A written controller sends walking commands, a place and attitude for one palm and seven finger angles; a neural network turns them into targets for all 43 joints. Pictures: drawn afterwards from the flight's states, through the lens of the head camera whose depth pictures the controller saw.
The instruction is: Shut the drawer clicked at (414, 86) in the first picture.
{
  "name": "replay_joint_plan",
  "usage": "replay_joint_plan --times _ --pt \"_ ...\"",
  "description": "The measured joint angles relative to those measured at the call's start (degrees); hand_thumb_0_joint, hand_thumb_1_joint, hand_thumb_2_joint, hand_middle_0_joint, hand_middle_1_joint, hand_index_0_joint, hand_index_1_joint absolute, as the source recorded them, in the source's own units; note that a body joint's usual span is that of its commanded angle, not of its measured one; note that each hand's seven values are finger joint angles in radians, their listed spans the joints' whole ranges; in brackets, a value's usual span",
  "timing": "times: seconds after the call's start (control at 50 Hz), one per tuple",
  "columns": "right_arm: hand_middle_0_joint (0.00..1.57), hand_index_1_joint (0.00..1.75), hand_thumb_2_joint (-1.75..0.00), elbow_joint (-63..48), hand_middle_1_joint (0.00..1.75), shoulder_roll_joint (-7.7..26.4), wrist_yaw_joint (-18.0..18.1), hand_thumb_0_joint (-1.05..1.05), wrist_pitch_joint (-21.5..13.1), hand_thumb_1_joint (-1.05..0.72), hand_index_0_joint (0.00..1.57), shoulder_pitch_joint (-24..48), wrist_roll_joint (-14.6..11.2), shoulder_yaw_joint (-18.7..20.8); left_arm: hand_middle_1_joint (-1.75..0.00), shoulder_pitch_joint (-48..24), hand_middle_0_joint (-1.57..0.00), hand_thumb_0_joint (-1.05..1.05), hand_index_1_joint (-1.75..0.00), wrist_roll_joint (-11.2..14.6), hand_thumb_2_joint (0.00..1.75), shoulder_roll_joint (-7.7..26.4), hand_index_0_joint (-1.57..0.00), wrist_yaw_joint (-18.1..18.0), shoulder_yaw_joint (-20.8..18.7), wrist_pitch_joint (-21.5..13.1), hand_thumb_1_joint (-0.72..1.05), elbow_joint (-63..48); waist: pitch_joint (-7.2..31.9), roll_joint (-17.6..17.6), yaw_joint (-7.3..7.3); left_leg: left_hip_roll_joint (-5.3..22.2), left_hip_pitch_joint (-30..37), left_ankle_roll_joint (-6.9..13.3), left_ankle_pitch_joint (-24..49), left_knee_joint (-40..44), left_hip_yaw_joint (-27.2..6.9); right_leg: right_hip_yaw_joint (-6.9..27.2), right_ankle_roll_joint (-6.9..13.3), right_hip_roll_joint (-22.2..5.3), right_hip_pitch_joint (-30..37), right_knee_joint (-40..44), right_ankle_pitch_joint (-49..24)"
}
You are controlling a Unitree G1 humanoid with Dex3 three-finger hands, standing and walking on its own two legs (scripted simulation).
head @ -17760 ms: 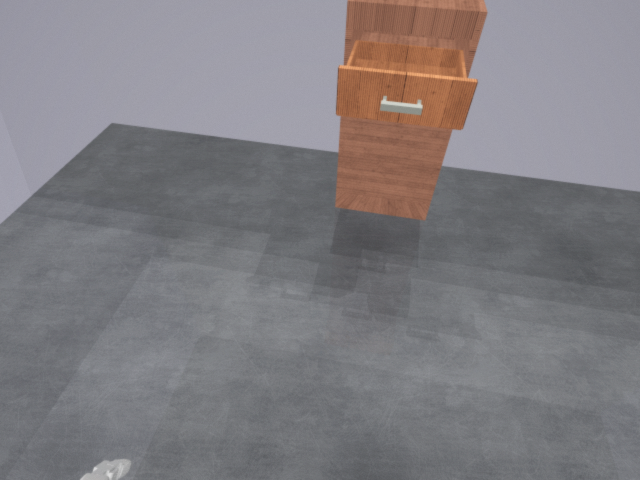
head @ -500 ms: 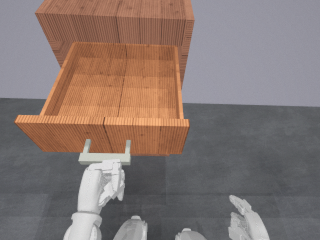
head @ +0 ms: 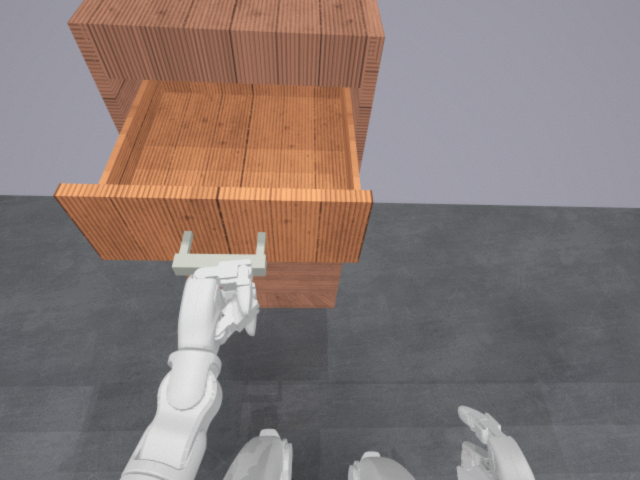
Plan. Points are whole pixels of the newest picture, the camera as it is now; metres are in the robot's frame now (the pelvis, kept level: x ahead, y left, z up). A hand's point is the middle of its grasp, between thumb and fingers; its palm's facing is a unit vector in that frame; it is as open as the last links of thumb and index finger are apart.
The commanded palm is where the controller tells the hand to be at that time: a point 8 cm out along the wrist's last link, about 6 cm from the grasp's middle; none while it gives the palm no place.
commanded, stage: push the drawer shut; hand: left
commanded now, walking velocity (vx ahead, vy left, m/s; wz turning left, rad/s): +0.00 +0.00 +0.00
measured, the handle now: (222, 252) +0.39 +0.14 +0.04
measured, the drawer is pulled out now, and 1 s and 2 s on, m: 0.23 0.11 0.00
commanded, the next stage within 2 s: none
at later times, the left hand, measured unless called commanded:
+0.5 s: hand (260, 264) +0.37 +0.09 +0.04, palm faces +0.02 -1.00 -0.02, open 3.1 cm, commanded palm +0.36 +0.13 +0.04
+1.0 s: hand (266, 223) +0.44 +0.09 +0.04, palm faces +0.05 -1.00 -0.03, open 3.1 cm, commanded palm +0.43 +0.13 +0.04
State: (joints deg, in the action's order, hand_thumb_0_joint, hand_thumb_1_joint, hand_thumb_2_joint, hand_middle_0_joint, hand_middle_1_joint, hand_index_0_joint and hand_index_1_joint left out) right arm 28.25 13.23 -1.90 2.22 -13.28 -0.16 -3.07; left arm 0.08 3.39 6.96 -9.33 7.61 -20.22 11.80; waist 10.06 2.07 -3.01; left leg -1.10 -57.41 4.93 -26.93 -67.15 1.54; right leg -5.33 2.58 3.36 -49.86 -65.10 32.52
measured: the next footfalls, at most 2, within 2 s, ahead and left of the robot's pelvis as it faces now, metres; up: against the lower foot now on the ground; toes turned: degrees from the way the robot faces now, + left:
none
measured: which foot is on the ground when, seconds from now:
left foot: down 0.00-1.00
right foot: down 0.00-1.00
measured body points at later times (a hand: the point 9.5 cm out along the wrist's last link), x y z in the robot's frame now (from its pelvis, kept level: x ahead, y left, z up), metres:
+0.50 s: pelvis +0.00 +0.00 +0.00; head +0.08 +0.01 +0.44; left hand +0.37 +0.14 +0.05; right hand +0.12 -0.25 -0.11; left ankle +0.05 +0.06 -0.64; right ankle -0.01 -0.10 -0.64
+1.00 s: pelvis -0.01 -0.01 +0.00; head +0.10 +0.00 +0.43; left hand +0.43 +0.14 +0.05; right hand +0.06 -0.27 -0.12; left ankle +0.05 +0.06 -0.64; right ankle -0.01 -0.10 -0.64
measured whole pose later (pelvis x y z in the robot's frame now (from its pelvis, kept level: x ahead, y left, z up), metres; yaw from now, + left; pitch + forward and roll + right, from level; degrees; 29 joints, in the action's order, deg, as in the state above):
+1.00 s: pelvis -0.01 -0.01 +0.00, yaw -1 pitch +20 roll -3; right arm 35.8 14.4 -2.9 3.8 -17.5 0.8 -0.6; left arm -35.0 3.5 10.2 -8.1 -5.7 -28.6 50.1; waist 8.6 1.9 -6.3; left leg -0.4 -62.2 4.1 -25.6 -67.2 1.7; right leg -5.2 3.5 3.9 -55.4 -66.1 31.4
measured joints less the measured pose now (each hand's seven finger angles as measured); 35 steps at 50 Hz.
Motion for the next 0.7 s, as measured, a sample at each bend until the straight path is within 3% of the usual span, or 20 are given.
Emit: replay_joint_plan --times 0.38,0.7 --pt "0.20 0.30 -0.90 3.2 0.30 0.9 -0.6 0.01 1.5 -0.90 0.20 -0.4 0.1 1.6 -1.60 -12.3 -1.40 -0.04 -1.60 0.3 0.97 0.1 -1.40 -0.3 -3.4 -3.0 0.92 12.5 -0.9 0.0 -0.34 0.1 -1.2 -0.2 0.5 0.1 0.1 0.1 0.1 0.0 -1.4 -0.2 -0.4" --pt "0.20 0.30 -0.90 5.5 0.30 0.8 -0.8 0.01 1.9 -0.90 0.20 -2.1 0.3 2.1 -1.60 -23.7 -1.40 -0.01 -1.60 0.9 0.97 1.3 -1.40 0.5 -8.5 -4.9 0.93 25.5 -0.8 0.0 -1.73 0.5 -2.2 -0.6 1.0 0.6 0.4 0.4 0.5 0.4 -2.8 -0.2 -0.9"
